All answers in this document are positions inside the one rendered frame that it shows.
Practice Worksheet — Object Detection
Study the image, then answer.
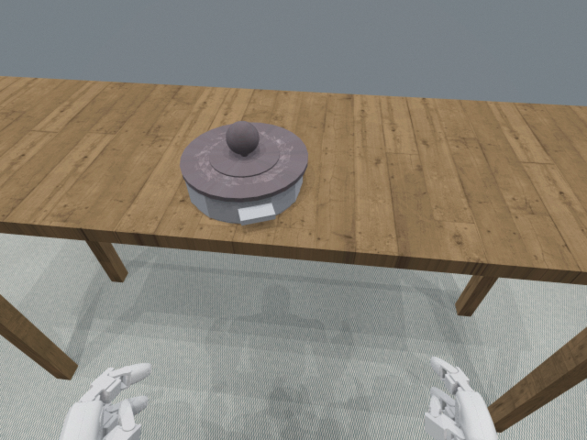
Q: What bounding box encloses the lid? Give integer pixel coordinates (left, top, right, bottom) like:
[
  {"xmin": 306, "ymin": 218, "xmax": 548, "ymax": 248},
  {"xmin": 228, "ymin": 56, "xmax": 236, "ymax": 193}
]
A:
[{"xmin": 180, "ymin": 122, "xmax": 308, "ymax": 203}]

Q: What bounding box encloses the pot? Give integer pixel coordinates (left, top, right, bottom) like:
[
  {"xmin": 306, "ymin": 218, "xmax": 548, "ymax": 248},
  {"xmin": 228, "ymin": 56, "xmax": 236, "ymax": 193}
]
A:
[{"xmin": 185, "ymin": 177, "xmax": 303, "ymax": 226}]

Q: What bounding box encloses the robot right hand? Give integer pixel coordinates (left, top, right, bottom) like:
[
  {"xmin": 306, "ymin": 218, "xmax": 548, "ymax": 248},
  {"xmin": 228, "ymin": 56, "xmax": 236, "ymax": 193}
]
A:
[{"xmin": 425, "ymin": 357, "xmax": 498, "ymax": 440}]

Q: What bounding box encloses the knob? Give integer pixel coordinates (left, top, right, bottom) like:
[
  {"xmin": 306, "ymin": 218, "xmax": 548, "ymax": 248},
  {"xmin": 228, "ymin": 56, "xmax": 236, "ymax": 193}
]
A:
[{"xmin": 226, "ymin": 121, "xmax": 260, "ymax": 155}]

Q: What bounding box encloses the table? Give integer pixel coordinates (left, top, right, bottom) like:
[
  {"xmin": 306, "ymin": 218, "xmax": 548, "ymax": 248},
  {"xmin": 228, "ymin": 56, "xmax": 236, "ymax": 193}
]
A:
[{"xmin": 0, "ymin": 76, "xmax": 587, "ymax": 433}]

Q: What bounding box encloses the robot left hand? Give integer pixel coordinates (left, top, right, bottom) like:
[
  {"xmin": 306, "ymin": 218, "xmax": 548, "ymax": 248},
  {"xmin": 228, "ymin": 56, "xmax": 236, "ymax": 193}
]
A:
[{"xmin": 59, "ymin": 363, "xmax": 151, "ymax": 440}]

